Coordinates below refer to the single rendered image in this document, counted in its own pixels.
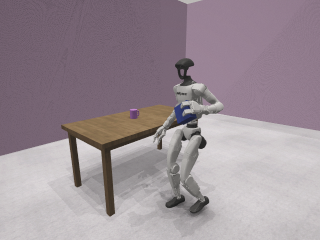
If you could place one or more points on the robot left upper arm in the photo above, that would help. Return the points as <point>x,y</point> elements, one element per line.
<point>201,90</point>

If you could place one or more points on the robot right upper arm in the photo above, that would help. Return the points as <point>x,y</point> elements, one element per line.
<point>175,91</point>

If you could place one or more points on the right robot hand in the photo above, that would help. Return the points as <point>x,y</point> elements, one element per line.
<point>162,132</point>

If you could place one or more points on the sponge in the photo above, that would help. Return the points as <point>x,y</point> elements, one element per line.
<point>182,120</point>

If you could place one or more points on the left robot hand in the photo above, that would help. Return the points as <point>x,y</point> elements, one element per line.
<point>195,108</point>

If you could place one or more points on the table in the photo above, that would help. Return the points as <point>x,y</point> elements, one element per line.
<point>110,132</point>

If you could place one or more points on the left robot forearm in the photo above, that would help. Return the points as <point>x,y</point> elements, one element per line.
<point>211,109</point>

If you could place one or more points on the right robot shin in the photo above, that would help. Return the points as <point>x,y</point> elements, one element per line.
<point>174,180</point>

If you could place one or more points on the left robot foot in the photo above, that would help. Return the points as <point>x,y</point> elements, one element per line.
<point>199,205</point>

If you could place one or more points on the right robot forearm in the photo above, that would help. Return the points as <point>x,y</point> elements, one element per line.
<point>170,120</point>

